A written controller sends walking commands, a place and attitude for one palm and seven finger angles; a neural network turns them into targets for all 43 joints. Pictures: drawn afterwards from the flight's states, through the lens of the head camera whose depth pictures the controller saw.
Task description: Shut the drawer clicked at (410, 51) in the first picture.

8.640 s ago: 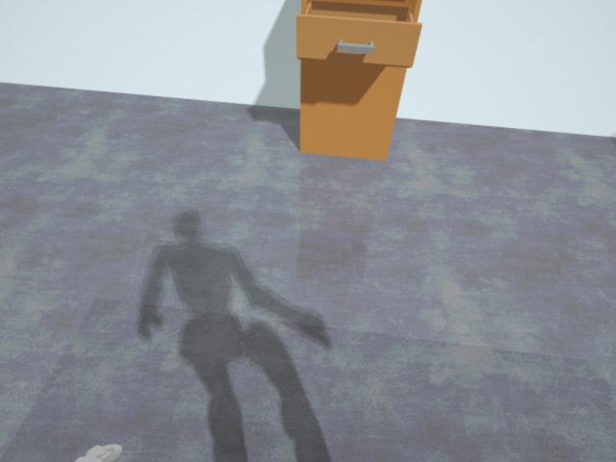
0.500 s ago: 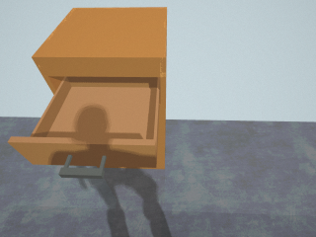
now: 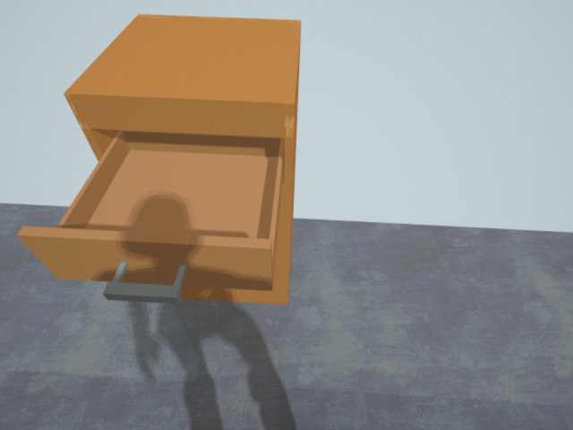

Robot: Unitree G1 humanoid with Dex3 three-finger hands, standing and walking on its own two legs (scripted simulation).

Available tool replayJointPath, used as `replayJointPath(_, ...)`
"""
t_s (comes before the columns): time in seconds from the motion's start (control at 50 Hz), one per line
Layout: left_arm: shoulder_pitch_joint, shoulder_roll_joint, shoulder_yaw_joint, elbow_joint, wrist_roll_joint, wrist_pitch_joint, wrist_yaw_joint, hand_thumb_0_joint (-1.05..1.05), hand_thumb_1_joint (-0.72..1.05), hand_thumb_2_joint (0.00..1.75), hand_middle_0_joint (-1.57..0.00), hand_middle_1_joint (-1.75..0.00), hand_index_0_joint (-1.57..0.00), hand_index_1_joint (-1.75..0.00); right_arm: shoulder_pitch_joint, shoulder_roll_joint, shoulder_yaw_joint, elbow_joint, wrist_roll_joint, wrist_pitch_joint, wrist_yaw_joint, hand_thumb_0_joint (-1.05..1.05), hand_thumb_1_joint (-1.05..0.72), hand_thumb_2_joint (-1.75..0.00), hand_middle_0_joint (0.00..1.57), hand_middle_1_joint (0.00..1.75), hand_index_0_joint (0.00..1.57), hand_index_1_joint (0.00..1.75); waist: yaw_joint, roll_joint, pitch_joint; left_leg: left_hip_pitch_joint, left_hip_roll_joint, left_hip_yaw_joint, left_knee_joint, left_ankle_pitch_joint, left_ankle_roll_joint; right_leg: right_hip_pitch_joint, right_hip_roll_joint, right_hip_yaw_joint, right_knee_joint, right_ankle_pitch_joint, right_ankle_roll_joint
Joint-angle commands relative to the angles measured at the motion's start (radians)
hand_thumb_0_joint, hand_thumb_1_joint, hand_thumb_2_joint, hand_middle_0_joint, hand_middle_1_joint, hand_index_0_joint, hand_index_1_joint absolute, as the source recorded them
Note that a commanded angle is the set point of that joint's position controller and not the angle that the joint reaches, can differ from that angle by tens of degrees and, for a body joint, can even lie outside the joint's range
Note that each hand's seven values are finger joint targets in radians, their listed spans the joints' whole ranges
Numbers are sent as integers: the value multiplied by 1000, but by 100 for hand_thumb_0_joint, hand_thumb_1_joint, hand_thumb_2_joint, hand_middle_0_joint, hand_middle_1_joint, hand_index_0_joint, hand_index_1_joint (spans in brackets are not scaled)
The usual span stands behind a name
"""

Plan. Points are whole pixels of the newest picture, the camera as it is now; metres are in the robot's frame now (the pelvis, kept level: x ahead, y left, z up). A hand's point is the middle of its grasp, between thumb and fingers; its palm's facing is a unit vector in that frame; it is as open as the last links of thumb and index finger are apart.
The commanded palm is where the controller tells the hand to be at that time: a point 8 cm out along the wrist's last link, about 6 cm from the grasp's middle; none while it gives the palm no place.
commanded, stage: come to a stop and stand still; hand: left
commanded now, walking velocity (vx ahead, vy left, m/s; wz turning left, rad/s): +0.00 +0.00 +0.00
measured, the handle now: (147, 281) +0.35 +0.27 -0.06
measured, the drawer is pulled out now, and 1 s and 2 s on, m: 0.30 0.30 0.30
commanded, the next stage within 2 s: look again from close up in 0.02 s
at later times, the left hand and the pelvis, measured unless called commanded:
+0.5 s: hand out of the picture +0.01 +0.21 -0.17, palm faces +0.05 -0.97 -0.22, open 7.3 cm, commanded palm none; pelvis +0.00 +0.04 +0.00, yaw +0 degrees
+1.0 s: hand out of the picture +0.00 +0.20 -0.18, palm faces +0.04 -0.99 -0.15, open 7.4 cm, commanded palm none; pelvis +0.04 +0.05 -0.01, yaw -1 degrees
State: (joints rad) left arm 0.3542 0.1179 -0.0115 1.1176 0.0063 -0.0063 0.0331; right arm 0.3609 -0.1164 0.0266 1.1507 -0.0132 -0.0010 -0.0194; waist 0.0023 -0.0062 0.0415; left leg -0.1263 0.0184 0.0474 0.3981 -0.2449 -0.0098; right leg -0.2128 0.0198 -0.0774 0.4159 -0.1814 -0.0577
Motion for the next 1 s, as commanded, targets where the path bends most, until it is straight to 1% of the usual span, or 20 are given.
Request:
replayJointPath(0.0,64,89,21,-29,1,-21,4,0,90,90,-20,-30,-20,-30,94,-58,-11,-8,3,-19,-11,0,-90,-90,20,30,20,30,-3,8,62,-98,53,-72,-80,-14,33,-13,-128,170,-135,-153,-1)
replayJointPath(0.08,85,70,18,-15,1,-22,5,0,90,90,-20,-30,-20,-30,103,-46,-9,-1,4,-23,-15,0,-90,-90,20,30,20,30,2,15,69,-108,58,-77,-82,-4,34,-10,-124,160,-117,-118,-3)
replayJointPath(0.1,113,119,16,12,15,-53,42,0,90,90,-20,-30,-20,-30,-67,-102,-20,-70,7,-38,-3,0,-90,-90,20,30,20,30,49,49,80,-188,72,-17,112,-3,-4,10,-186,178,-65,295,34)
replayJointPath(0.12,101,166,29,-24,10,-54,33,0,90,90,-20,-30,-20,-30,22,-46,-26,-110,8,-20,-6,0,-90,-90,20,30,20,30,-16,8,-55,-135,22,-52,164,-130,4,21,-259,281,-118,93,-8)
replayJointPath(0.14,46,184,37,-47,10,-60,25,0,90,90,-20,-30,-20,-30,62,-52,-25,-107,1,-10,-3,0,-90,-90,20,30,20,30,-36,-4,-93,-102,23,-38,185,-136,8,7,-278,286,-131,14,-45)
replayJointPath(0.16,17,153,34,-55,10,-56,21,0,90,90,-20,-30,-20,-30,84,-42,-27,-101,1,-11,-2,0,-90,-90,20,30,20,30,-47,-35,-81,-72,22,-36,163,-103,16,-50,-246,241,-133,-120,-56)
replayJointPath(0.18,3,127,33,-57,10,-52,18,0,90,90,-20,-30,-20,-30,105,-41,-26,-97,-1,-16,-1,0,-90,-90,20,30,20,30,-51,-22,-46,-56,23,-43,125,-40,22,-94,-217,206,-123,-161,-53)
replayJointPath(0.22,1,94,27,-56,7,-42,14,0,90,90,-20,-30,-20,-30,111,-48,-24,-93,-2,-22,-4,0,-90,-90,20,30,20,30,-41,26,44,-112,48,-83,53,-9,34,-126,-160,163,-84,-200,-30)
replayJointPath(0.26,12,84,23,-55,5,-33,11,0,90,90,-20,-30,-20,-30,91,-61,-21,-101,-3,-30,-7,0,-90,-90,20,30,20,30,-18,68,83,-197,73,-125,-18,-10,46,-67,-121,130,-34,-134,-10)
replayJointPath(0.3,23,79,22,-51,4,-29,7,0,90,90,-20,-30,-20,-30,71,-78,-23,-113,-4,-31,-9,0,-90,-90,20,30,20,30,-5,17,93,-243,72,-139,-58,-72,52,-24,-114,127,-24,-124,-2)
replayJointPath(0.32,23,78,20,-52,4,-27,7,0,90,90,-20,-30,-20,-30,66,-85,-23,-116,-3,-32,-9,0,-90,-90,20,30,20,30,-3,18,98,-242,70,-142,-70,-73,53,-18,-112,129,-21,-111,0)
replayJointPath(0.34,22,83,20,-55,5,-25,6,0,90,90,-20,-30,-20,-30,61,-85,-23,-113,-4,-35,-9,0,-90,-90,20,30,20,30,1,43,93,-239,74,-145,-91,-70,53,-8,-111,121,-13,-91,1)
replayJointPath(0.42,19,87,19,-63,4,-23,4,0,90,90,-20,-30,-20,-30,47,-106,-22,-107,-4,-36,-9,0,-90,-90,20,30,20,30,4,0,87,-227,74,-148,-110,-66,56,17,-114,116,-11,-44,9)
replayJointPath(0.46,12,90,18,-67,4,-19,3,0,90,90,-20,-30,-20,-30,40,-115,-21,-102,-4,-37,-8,0,-90,-90,20,30,20,30,5,25,88,-224,79,-155,-128,-77,56,20,-112,109,-4,-34,12)
replayJointPath(0.6,6,100,18,-63,3,-21,3,0,90,90,-20,-30,-20,-30,23,-122,-17,-83,-1,-38,-8,0,-90,-90,20,30,20,30,2,-5,54,-166,72,-129,-114,0,52,42,-126,114,-15,10,17)
replayJointPath(0.68,14,96,16,-52,2,-22,3,0,90,90,-20,-30,-20,-30,15,-123,-15,-69,1,-39,-10,0,-90,-90,20,30,20,30,-1,19,33,-124,74,-121,-108,57,52,44,-127,115,-12,46,18)
replayJointPath(0.76,21,97,23,-46,13,-16,-1,0,90,90,-20,-30,-20,-30,26,-131,-19,-56,-5,-26,-7,0,-90,-90,20,30,20,30,-1,20,70,-162,66,-124,-114,-203,65,11,-116,115,3,-178,3)
replayJointPath(0.82,39,91,28,-48,19,-17,-5,0,90,90,-20,-30,-20,-30,27,-129,-22,-59,-8,-22,-4,0,-90,-90,20,30,20,30,3,34,120,-202,61,-132,-107,-276,78,-26,-110,125,16,-243,-11)
replayJointPath(0.9,60,83,34,-43,18,-25,-7,0,90,90,-20,-30,-20,-30,44,-120,-21,-60,-5,-35,-6,0,-90,-90,20,30,20,30,4,19,112,-181,58,-118,-59,-163,89,-17,-110,126,50,-166,-24)
replayJointPath(0.98,94,93,42,-32,15,-33,-5,0,90,90,-20,-30,-20,-30,61,-109,-18,-55,-3,-48,-12,0,-90,-90,20,30,20,30,6,-25,75,-161,31,-62,48,39,82,37,-140,148,81,10,-45)
